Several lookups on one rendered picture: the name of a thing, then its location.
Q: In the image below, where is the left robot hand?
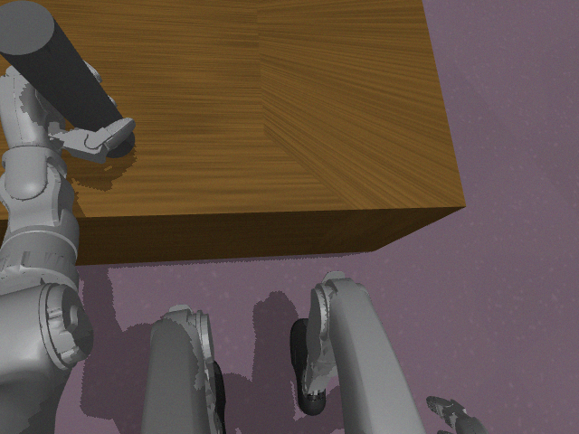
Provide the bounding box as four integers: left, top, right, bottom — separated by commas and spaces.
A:
0, 61, 136, 164

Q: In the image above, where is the right robot foot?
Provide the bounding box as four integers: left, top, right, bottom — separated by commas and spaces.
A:
289, 318, 326, 416

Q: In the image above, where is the right robot hand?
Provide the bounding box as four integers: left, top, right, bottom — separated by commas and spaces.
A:
426, 396, 489, 434

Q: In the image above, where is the left robot arm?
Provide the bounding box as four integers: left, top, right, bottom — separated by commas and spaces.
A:
0, 146, 94, 434

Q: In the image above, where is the can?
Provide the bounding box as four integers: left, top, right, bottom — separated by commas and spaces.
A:
0, 1, 135, 158

